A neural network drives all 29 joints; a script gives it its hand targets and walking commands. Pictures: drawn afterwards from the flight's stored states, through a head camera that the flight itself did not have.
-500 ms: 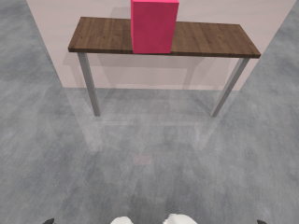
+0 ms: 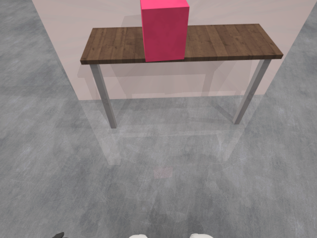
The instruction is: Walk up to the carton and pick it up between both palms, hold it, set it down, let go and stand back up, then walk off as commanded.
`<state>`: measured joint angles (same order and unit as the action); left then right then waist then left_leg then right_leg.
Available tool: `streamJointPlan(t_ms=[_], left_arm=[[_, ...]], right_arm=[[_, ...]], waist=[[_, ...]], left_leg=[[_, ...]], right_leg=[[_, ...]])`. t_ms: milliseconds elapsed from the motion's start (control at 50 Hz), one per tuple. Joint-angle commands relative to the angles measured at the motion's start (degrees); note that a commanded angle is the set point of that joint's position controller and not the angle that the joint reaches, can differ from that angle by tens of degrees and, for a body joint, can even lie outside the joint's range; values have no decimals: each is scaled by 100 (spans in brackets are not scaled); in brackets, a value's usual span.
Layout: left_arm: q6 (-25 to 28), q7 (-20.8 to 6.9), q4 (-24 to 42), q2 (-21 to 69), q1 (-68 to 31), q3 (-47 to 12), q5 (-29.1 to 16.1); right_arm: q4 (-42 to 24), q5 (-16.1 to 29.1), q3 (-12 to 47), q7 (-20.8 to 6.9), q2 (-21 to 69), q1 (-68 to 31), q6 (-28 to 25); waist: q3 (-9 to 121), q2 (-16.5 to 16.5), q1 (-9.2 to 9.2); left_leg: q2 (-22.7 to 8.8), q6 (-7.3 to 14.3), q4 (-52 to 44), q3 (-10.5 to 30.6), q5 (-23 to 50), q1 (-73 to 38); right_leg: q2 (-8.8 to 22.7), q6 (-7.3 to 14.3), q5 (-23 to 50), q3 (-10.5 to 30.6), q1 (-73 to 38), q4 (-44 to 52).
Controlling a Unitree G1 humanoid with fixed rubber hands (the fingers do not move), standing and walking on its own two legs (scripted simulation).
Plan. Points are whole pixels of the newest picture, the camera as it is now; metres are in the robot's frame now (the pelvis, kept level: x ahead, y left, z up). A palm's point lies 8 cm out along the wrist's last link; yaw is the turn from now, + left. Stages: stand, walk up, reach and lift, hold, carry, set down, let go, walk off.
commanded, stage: stand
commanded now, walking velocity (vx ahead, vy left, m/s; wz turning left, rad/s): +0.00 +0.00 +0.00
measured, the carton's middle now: (162, 26) +1.05 -0.01 +0.02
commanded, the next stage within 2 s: none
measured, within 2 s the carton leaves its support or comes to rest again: neither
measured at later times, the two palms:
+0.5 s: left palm out of the picture +0.10 +0.32 -0.11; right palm out of the picture +0.07 -0.29 -0.10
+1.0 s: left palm out of the picture +0.10 +0.32 -0.10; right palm out of the picture +0.08 -0.28 -0.09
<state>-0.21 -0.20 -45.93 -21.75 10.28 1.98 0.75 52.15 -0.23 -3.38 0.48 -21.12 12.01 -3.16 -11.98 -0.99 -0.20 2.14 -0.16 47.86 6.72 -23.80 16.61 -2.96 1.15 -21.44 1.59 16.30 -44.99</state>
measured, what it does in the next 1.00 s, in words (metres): stands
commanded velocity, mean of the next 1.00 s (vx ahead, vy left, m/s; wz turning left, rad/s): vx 0.00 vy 0.00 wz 0.00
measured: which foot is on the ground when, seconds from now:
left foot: down 0.00-1.00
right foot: down 0.00-1.00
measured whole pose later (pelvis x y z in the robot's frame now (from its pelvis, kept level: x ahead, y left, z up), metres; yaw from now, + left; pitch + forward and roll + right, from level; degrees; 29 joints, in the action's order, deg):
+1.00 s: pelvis +0.01 +0.02 +0.01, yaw +0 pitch -6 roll -3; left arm 0.1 -0.2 -56.3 -21.0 6.1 2.0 0.7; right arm 59.8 -0.7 -3.4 0.5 -19.2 6.6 -1.4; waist -9.8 -0.7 -0.2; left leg 2.1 0.9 41.9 6.8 -20.7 15.2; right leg -2.4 0.6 -17.3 1.6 13.4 -36.3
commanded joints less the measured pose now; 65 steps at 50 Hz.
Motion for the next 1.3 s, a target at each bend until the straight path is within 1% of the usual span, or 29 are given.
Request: streamJointPlan(t_ms=[0, 20, 40, 60, 80, 100, 120, 140, 160, 180, 200, 240, 280, 320, 380, 440, 520, 660, 880, 920, 980, 1040, 1140, 1220, 1280], left_arm=[[234, 20, 0, -1143, -404, 313, -91], [253, 27, -69, -1165, -310, 310, -85], [274, 32, -117, -1208, -243, 306, -74], [296, 36, -156, -1299, -287, 316, -56], [310, 37, -173, -1378, -383, 318, -37], [318, 39, -184, -1406, -490, 313, -31], [316, 42, -195, -1406, -580, 295, -25], [315, 48, -203, -1375, -654, 285, -34], [308, 53, -225, -1310, -695, 268, -48], [296, 53, -257, -1255, -698, 263, -70], [284, 53, -301, -1211, -664, 262, -87], [270, 57, -394, -1168, -591, 261, -99], [260, 67, -470, -1170, -560, 254, -100], [255, 72, -524, -1178, -593, 250, -99], [239, 79, -596, -1153, -662, 225, -97], [223, 85, -661, -1118, -685, 210, -96], [228, 83, -734, -1101, -724, 192, -94], [216, 81, -834, -1061, -772, 167, -97], [204, 62, -957, -1017, -813, 146, -90], [198, 61, -969, -1007, -831, 143, -92], [204, 55, -998, -993, -829, 135, -89], [203, 52, -1015, -987, -837, 135, -90], [206, 52, -1040, -977, -861, 126, -88], [208, 49, -1059, -947, -846, 119, -91], [210, 48, -1065, -955, -877, 122, -86]], right_arm=[[-258, -106, -222, 43, -1602, -672, -76], [-239, -89, -199, 34, -1526, -771, -39], [-231, -59, -171, 30, -1420, -803, -10], [-186, -32, -153, 35, -1314, -755, 19], [-147, -26, -152, 37, -1253, -660, 43], [-82, -23, -150, 32, -1220, -543, 63], [-23, -18, -148, 25, -1208, -434, 73], [7, -21, -142, 12, -1205, -392, 73], [27, -28, -142, 4, -1240, -400, 60], [33, -38, -144, 3, -1291, -458, 44], [43, -48, -134, 5, -1328, -552, 32], [52, -54, -125, 18, -1362, -714, 21], [67, -37, -103, 34, -1358, -791, 21], [108, -26, -88, 45, -1320, -801, 28], [171, -29, -76, 52, -1296, -810, 41], [217, -33, -75, 54, -1312, -879, 49], [264, -35, -60, 59, -1280, -952, 47], [342, -31, -45, 52, -1256, -1048, 51], [430, -39, -21, 50, -1188, -1139, 52], [439, -39, -25, 50, -1188, -1172, 50], [482, -43, -23, 49, -1171, -1156, 63], [497, -43, -22, 44, -1154, -1173, 63], [525, -45, -19, 41, -1129, -1176, 69], [543, -47, -16, 40, -1111, -1169, 70], [544, -52, -7, 30, -1077, -1169, 78]], waist=[[1034, -421, -76], [1028, -386, -123], [1044, -319, -152], [1007, -150, -111], [1005, -12, -27], [1037, 42, 43], [1054, 127, 115], [1055, 153, 136], [1102, 125, 136], [1132, 35, 106], [1161, -75, 36], [1247, -183, -62], [1301, -270, -90], [1365, -253, -80], [1360, -238, -42], [1340, -320, -50], [1412, -288, -49], [1510, -337, -45], [1525, -337, -53], [1504, -380, -49], [1458, -293, -56], [1477, -345, -52], [1452, -287, -39], [1437, -327, -48], [1404, -254, -40]], left_leg=[[-1246, 980, -2193, 1929, 383, 550], [-1124, 865, -2111, 1741, 324, 721], [-919, 668, -1978, 1394, 265, 835], [-683, 501, -1802, 1037, 190, 803], [-511, 398, -1609, 755, 236, 588], [-427, 357, -1488, 616, 277, 283], [-413, 363, -1487, 587, 356, 64], [-452, 390, -1570, 629, 469, -59], [-537, 430, -1707, 744, 599, -131], [-647, 479, -1869, 913, 698, -79], [-750, 529, -1970, 1073, 775, 59], [-883, 599, -2093, 1284, 892, 290], [-890, 580, -2087, 1270, 1112, 332], [-858, 531, -2061, 1190, 1221, 281], [-840, 501, -2090, 1152, 1228, 217], [-881, 510, -2194, 1201, 1193, 218], [-886, 487, -2237, 1166, 1279, 131], [-885, 442, -2357, 1128, 1438, 8], [-859, 370, -2569, 1048, 1371, -51], [-861, 363, -2618, 1051, 1320, -51], [-845, 346, -2678, 1031, 1262, -29], [-834, 330, -2723, 1004, 1236, -77], [-827, 306, -2791, 980, 1201, -109], [-806, 291, -2822, 950, 1249, -152], [-794, 275, -2861, 925, 1185, -155]], right_leg=[[381, 124, -62, 542, -183, 683], [430, 169, -51, 626, -375, 886], [558, 247, 33, 774, -565, 1195], [716, 350, -20, 1027, -509, 1474], [892, 449, -99, 1283, -288, 1670], [1041, 526, -203, 1478, -22, 1775], [1056, 535, -155, 1482, 128, 1782], [1013, 495, -24, 1390, 204, 1726], [905, 422, 179, 1223, 177, 1615], [769, 332, 361, 997, 59, 1459], [657, 265, 541, 836, -128, 1320], [574, 208, 784, 675, -461, 1118], [592, 213, 969, 692, -604, 1115], [623, 237, 1100, 723, -659, 1158], [643, 237, 1167, 735, -638, 1213], [622, 208, 1147, 697, -649, 1228], [644, 207, 1240, 685, -697, 1296], [660, 178, 1388, 630, -772, 1395], [696, 158, 1344, 590, -878, 1609], [697, 151, 1304, 582, -878, 1658], [711, 151, 1289, 593, -899, 1722], [715, 152, 1256, 590, -909, 1782], [730, 146, 1229, 586, -920, 1871], [749, 144, 1234, 593, -921, 1936], [758, 139, 1178, 599, -915, 2005]])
